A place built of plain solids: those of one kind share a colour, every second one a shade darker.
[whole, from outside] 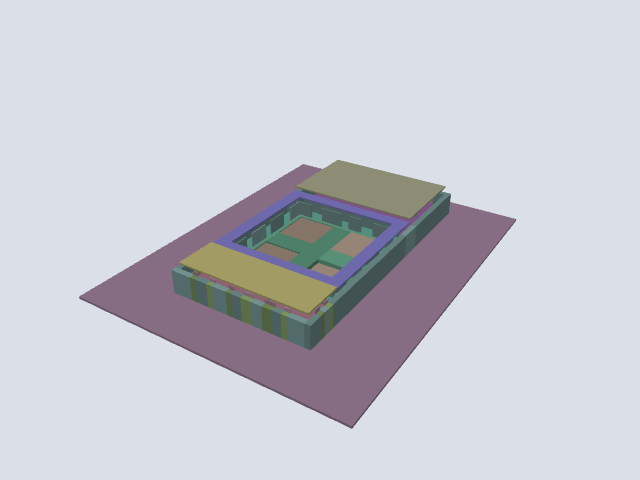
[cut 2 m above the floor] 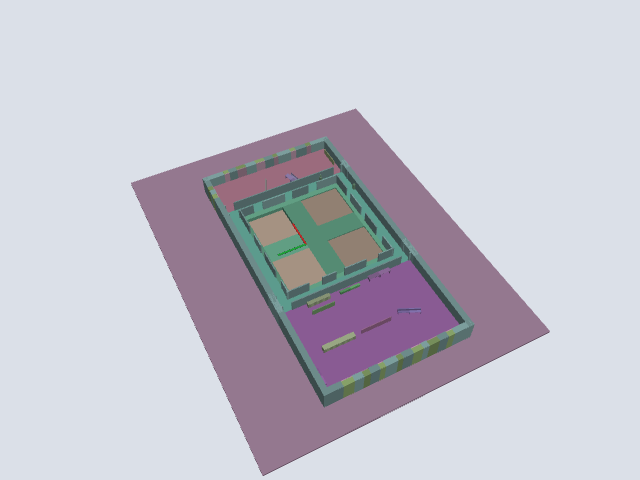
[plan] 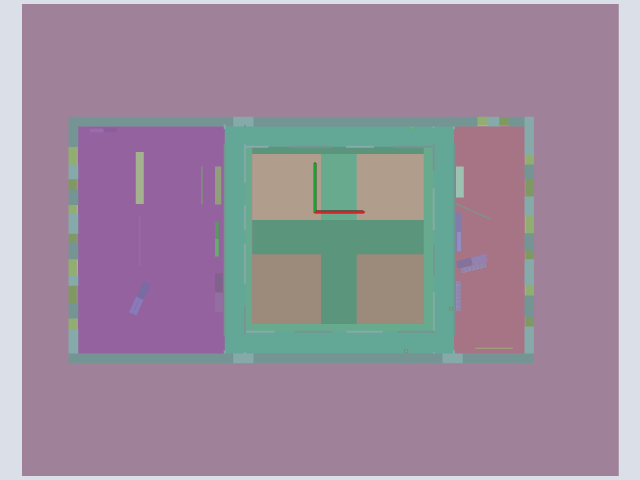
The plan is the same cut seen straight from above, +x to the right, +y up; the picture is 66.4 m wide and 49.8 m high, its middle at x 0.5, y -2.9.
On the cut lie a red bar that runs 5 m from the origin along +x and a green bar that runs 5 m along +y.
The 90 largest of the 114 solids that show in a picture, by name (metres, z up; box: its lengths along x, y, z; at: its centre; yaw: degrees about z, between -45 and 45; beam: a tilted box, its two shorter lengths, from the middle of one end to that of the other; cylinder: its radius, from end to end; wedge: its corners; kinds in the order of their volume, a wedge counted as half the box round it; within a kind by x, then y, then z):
{
 "ground_under_all_1": {"box": [61.9, 48.96, 0.4], "at": [0.54, -2.9, -1.82]},
 "wall_1": {"box": [1.0, 3.54, 4.27], "at": [-25.09, -13.91, 0.47]},
 "wall_2": {"box": [1.0, 1.6, 4.27], "at": [-25.09, -10.23, 0.47]},
 "wall_3": {"box": [1.0, 1.05, 4.27], "at": [-25.09, -7.11, 0.47]},
 "wall_4": {"box": [1.0, 1.74, 4.27], "at": [-25.09, -4.01, 0.47]},
 "wall_5": {"box": [1.0, 2.08, 4.27], "at": [-25.09, -1.21, 0.47]},
 "wall_6": {"box": [1.0, 1.57, 4.27], "at": [-25.09, 1.52, 0.47]},
 "wall_7": {"box": [1.0, 1.54, 4.27], "at": [-25.09, 4.17, 0.47]},
 "wall_8": {"box": [1.0, 3.13, 4.27], "at": [-25.09, 8.31, 0.47]},
 "wall_9": {"box": [17.1, 1.0, 4.27], "at": [-17.04, -15.18, 0.47]},
 "wall_10": {"box": [17.1, 1.0, 4.27], "at": [-17.04, 9.38, 0.47]},
 "wall_11": {"box": [0.2, 19.98, 4.27], "at": [-9.39, -2.86, 0.47]},
 "wall_12": {"box": [3.9, 1.0, 4.27], "at": [-8.34, -15.18, 0.47]},
 "wall_13": {"box": [3.9, 1.0, 4.27], "at": [-8.34, 9.38, 0.47]},
 "wall_14": {"box": [0.2, 2.95, 4.27], "at": [-7.29, -11.2, 0.47]},
 "wall_15": {"box": [0.2, 4.08, 4.27], "at": [-7.29, -5.39, 0.47]},
 "wall_16": {"box": [0.2, 4.08, 4.27], "at": [-7.29, -5.39, 0.47]},
 "wall_17": {"box": [0.2, 2.55, 4.27], "at": [-7.29, -0.57, 0.47]},
 "wall_18": {"box": [0.2, 2.55, 4.27], "at": [-7.29, -0.57, 0.47]},
 "wall_19": {"box": [0.2, 3.83, 4.27], "at": [-7.29, 4.96, 0.47]},
 "wall_20": {"box": [0.2, 3.98, 4.27], "at": [-7.29, 5.04, 0.47]},
 "wall_21": {"box": [2.55, 0.2, 4.27], "at": [-6.12, 6.78, 0.47]},
 "wall_22": {"box": [3.2, 0.2, 4.27], "at": [-5.79, -12.43, 0.47]},
 "wall_23": {"box": [4.35, 0.2, 4.27], "at": [-0.47, 6.78, 0.47]},
 "wall_24": {"box": [3.8, 0.2, 4.27], "at": [-0.19, -12.43, 0.47]},
 "wall_25": {"box": [21.4, 1.0, 4.27], "at": [2.51, -15.18, 0.47]},
 "wall_26": {"box": [21.4, 1.0, 4.27], "at": [2.51, 9.38, 0.47]},
 "wall_27": {"box": [2.9, 0.2, 4.27], "at": [4.66, 6.78, 0.47]},
 "wall_28": {"box": [3.8, 0.2, 4.27], "at": [5.11, -12.43, 0.47]},
 "wall_29": {"box": [4.3, 0.2, 4.27], "at": [10.26, 6.78, 0.47]},
 "wall_30": {"box": [3.9, 0.2, 4.27], "at": [10.46, -12.43, 0.47]},
 "wall_31": {"box": [0.2, 4.23, 4.27], "at": [12.31, -10.41, 0.47]},
 "wall_32": {"box": [0.2, 3.2, 4.27], "at": [12.31, -4.95, 0.47]},
 "wall_33": {"box": [0.2, 3.2, 4.27], "at": [12.31, -4.95, 0.47]},
 "wall_34": {"box": [0.2, 4.35, 4.27], "at": [12.31, 0.33, 0.47]},
 "wall_35": {"box": [0.2, 4.35, 4.27], "at": [12.31, 0.33, 0.47]},
 "wall_36": {"box": [0.2, 2.63, 4.27], "at": [12.31, 5.56, 0.47]},
 "wall_37": {"box": [3.9, 1.0, 4.27], "at": [13.36, -15.18, 0.47]},
 "wall_38": {"box": [3.9, 1.0, 4.27], "at": [13.36, 9.38, 0.47]},
 "wall_39": {"box": [0.2, 19.98, 4.27], "at": [14.41, -2.86, 0.47]},
 "wall_40": {"box": [3.33, 1.0, 4.27], "at": [15.17, 9.38, 0.47]},
 "wall_41": {"box": [9.2, 1.0, 4.27], "at": [18.11, -15.18, 0.47]},
 "wall_42": {"box": [1.15, 1.0, 4.27], "at": [18.51, 9.38, 0.47]},
 "wall_43": {"box": [2.62, 1.0, 4.27], "at": [21.4, 9.38, 0.47]},
 "wall_44": {"box": [1.0, 3.79, 4.27], "at": [22.21, -13.78, 0.47]},
 "wall_45": {"box": [1.0, 2.22, 4.27], "at": [22.21, -9.78, 0.47]},
 "wall_46": {"box": [1.0, 2.67, 4.27], "at": [22.21, -6.23, 0.47]},
 "wall_47": {"box": [1.0, 1.8, 4.27], "at": [22.21, -3.1, 0.47]},
 "wall_48": {"box": [1.0, 2.0, 4.27], "at": [22.21, 0.6, 0.47]},
 "wall_49": {"box": [1.0, 1.54, 4.27], "at": [22.21, 4.17, 0.47]},
 "wall_50": {"box": [1.0, 3.93, 4.27], "at": [22.21, 7.91, 0.47]},
 "floor_refectory_1": {"box": [15.3, 23.75, 1.67], "at": [-17.04, -2.9, -0.83]},
 "floor_corr_1": {"box": [2.1, 23.75, 1.67], "at": [-8.34, -2.9, -0.83]},
 "floor_corr_2": {"box": [19.6, 2.35, 1.67], "at": [2.51, -13.6, -0.83]},
 "floor_corr_3": {"box": [19.6, 2.2, 1.67], "at": [2.51, 7.88, -0.83]},
 "floor_corr_4": {"box": [2.1, 23.75, 1.67], "at": [13.36, -2.9, -0.83]},
 "floor_gang_1": {"box": [0.75, 19.2, 1.67], "at": [-6.92, -2.83, -0.83]},
 "floor_gang_2": {"box": [17.8, 0.8, 1.67], "at": [2.36, -12.03, -0.83]},
 "floor_gang_3": {"box": [17.8, 3.55, 1.67], "at": [2.36, -2.6, -0.83]},
 "floor_gang_4": {"box": [17.8, 0.75, 1.67], "at": [2.36, 6.4, -0.83]},
 "floor_gang_5": {"box": [3.7, 7.25, 1.67], "at": [2.46, -8.0, -0.83]},
 "floor_gang_6": {"box": [3.7, 6.85, 1.67], "at": [2.46, 2.6, -0.83]},
 "floor_gang_7": {"box": [1.05, 19.2, 1.67], "at": [11.78, -2.83, -0.83]},
 "floor_breakhall_1": {"box": [7.4, 23.75, 1.67], "at": [18.11, -2.9, -0.83]},
 "step_tier_1": {"box": [7.15, 7.25, 1.49], "at": [-2.97, -8.0, -0.93]},
 "step_tier_2": {"box": [7.15, 6.85, 1.67], "at": [-2.97, 2.6, -0.83]},
 "step_tier_3": {"box": [6.95, 7.25, 1.42], "at": [7.78, -8.0, -0.96]},
 "step_tier_4": {"box": [6.95, 6.85, 0.92], "at": [7.78, 2.6, -1.21]},
 "ceil_refectory_1": {"box": [15.3, 23.75, 0.3], "at": [-17.04, -2.9, 4.15]},
 "wall_mass_1": {"box": [0.85, 1.1, 4.27], "at": [-25.16, -11.59, 0.47]},
 "wall_mass_2": {"box": [0.85, 1.8, 4.27], "at": [-25.16, -8.54, 0.47]},
 "wall_mass_3": {"box": [0.85, 1.7, 4.27], "at": [-25.16, -5.74, 0.47]},
 "wall_mass_4": {"box": [0.85, 0.9, 4.27], "at": [-25.16, -2.69, 0.47]},
 "wall_mass_5": {"box": [0.85, 0.9, 4.27], "at": [-25.16, 0.28, 0.47]},
 "wall_mass_6": {"box": [0.85, 1.1, 4.27], "at": [-25.16, 2.85, 0.47]},
 "wall_mass_7": {"box": [0.85, 1.8, 4.27], "at": [-25.16, 5.84, 0.47]},
 "wall_mass_8": {"box": [1.1, 0.85, 4.27], "at": [17.39, 9.45, 0.47]},
 "wall_mass_9": {"box": [1.0, 0.85, 4.27], "at": [19.59, 9.45, 0.47]},
 "wall_mass_10": {"box": [0.85, 1.0, 4.27], "at": [22.28, -11.38, 0.47]},
 "wall_mass_11": {"box": [0.85, 1.1, 4.27], "at": [22.28, -8.12, 0.47]},
 "wall_mass_12": {"box": [0.85, 0.9, 4.27], "at": [22.28, -4.45, 0.47]},
 "wall_mass_13": {"box": [0.85, 1.8, 4.27], "at": [22.28, -1.29, 0.47]},
 "wall_mass_14": {"box": [0.85, 1.8, 4.27], "at": [22.28, 2.5, 0.47]},
 "wall_mass_15": {"box": [0.85, 1.0, 4.27], "at": [22.28, 5.45, 0.47]},
 "ceil_corr_1": {"box": [2.1, 23.75, 0.3], "at": [-8.34, -2.9, 3.4]},
 "ceil_corr_2": {"box": [19.6, 2.35, 0.3], "at": [2.51, -13.6, 3.4]},
 "ceil_corr_3": {"box": [19.6, 2.2, 0.3], "at": [2.51, 7.88, 3.4]},
 "ceil_corr_4": {"box": [2.1, 23.75, 0.3], "at": [13.36, -2.9, 3.4]},
 "ceil_breakhall_1": {"box": [7.4, 23.75, 0.3], "at": [18.11, -2.9, 3.65]},
 "rail_board_ref_1": {"box": [0.12, 5.25, 2.77], "at": [-18.2, -3.0, -0.28]}
}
